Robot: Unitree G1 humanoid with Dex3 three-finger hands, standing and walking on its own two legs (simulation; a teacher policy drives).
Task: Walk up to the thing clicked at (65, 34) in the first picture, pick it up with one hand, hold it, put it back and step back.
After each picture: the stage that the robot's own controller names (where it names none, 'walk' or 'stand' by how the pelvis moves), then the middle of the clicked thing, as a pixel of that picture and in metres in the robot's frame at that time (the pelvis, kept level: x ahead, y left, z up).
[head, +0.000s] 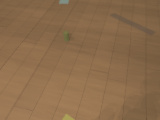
stand; (66, 36) +1.52 +0.24 -0.72
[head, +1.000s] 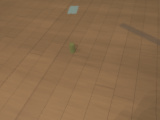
walk; (72, 47) +1.40 +0.28 -0.72
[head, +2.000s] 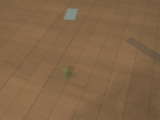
walk; (65, 73) +0.88 +0.27 -0.71
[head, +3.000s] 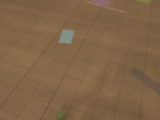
walk; (60, 116) +0.52 +0.21 -0.70
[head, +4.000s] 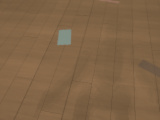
walk; out of the picture +0.40 +0.09 -0.66
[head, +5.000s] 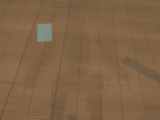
walk; out of the picture +0.30 +0.05 -0.69
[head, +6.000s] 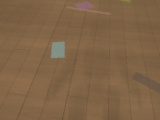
walk; out of the picture +0.31 +0.07 -0.72
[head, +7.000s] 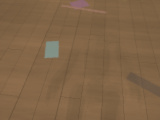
stand; out of the picture +0.28 +0.12 -0.72
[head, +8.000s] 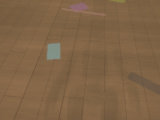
stand; out of the picture +0.32 +0.10 -0.73
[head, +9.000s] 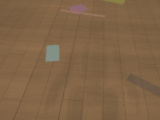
stand; out of the picture +0.30 +0.10 -0.73
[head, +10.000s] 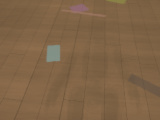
stand; out of the picture +0.29 +0.10 -0.73
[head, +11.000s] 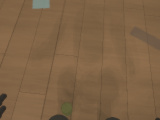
go down; (66, 109) +0.34 +0.10 -0.55
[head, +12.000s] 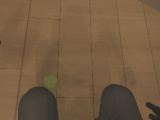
go down; (50, 84) +0.38 +0.14 -0.32
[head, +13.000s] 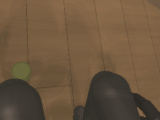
close in; (21, 73) +0.37 +0.17 -0.26
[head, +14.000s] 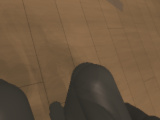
close; out of the picture +0.38 +0.19 -0.23
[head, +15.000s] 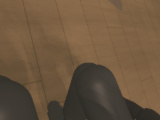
close; out of the picture +0.36 +0.19 -0.23
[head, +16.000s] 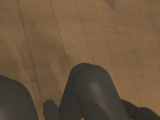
close; out of the picture +0.35 +0.19 -0.24
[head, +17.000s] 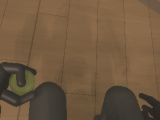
lift; (22, 86) +0.30 +0.23 -0.08
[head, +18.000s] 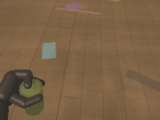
hold; (32, 97) +0.31 +0.18 +0.04
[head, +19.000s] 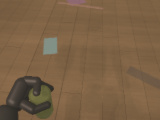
hold; (42, 102) +0.30 +0.16 +0.00
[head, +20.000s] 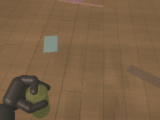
hold; (38, 101) +0.30 +0.17 -0.01
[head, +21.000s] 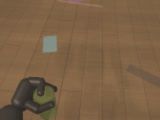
crouch; (46, 103) +0.30 +0.15 -0.02
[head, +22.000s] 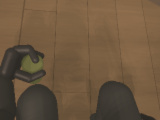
lower; (33, 70) +0.39 +0.17 -0.13
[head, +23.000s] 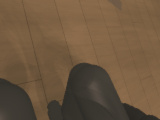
lower; out of the picture +0.39 +0.23 -0.23
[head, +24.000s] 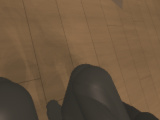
lower; out of the picture +0.39 +0.23 -0.23
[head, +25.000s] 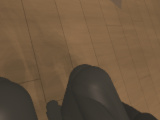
lower; out of the picture +0.38 +0.23 -0.23
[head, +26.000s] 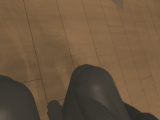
lower; out of the picture +0.38 +0.23 -0.23
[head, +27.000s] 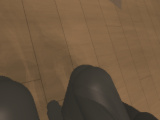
open; out of the picture +0.37 +0.22 -0.23
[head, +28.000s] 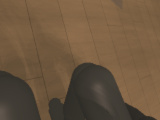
stand; out of the picture +0.35 +0.21 -0.23
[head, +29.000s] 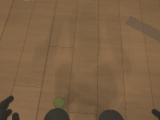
walk; (59, 104) +0.35 +0.14 -0.52
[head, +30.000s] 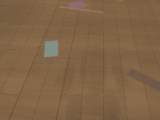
stand; out of the picture +0.31 +0.11 -0.66
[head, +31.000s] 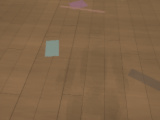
stand; out of the picture +0.31 +0.11 -0.67
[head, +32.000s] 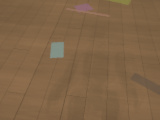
stand; out of the picture +0.32 +0.10 -0.70
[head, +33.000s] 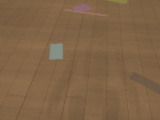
stand; out of the picture +0.32 +0.11 -0.72
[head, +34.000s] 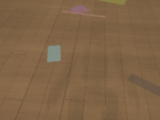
stand; out of the picture +0.30 +0.12 -0.73
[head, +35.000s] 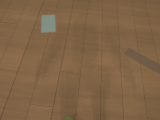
walk; out of the picture +0.34 +0.08 -0.71
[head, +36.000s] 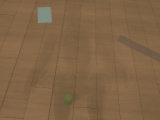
walk; (68, 99) +0.51 +0.09 -0.71
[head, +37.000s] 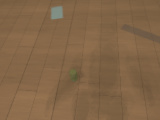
walk; (73, 75) +0.80 +0.19 -0.70
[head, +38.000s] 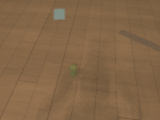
stand; (73, 70) +0.93 +0.11 -0.71
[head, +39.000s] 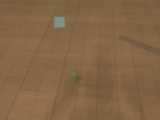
stand; (73, 77) +0.92 +0.13 -0.72
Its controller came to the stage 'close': yes
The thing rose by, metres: 0.70
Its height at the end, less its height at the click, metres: +0.00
